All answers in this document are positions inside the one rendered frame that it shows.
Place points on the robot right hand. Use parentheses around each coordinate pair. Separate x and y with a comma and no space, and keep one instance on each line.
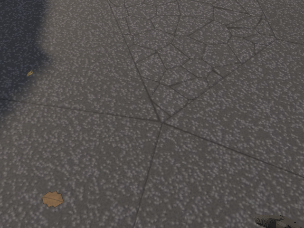
(272,221)

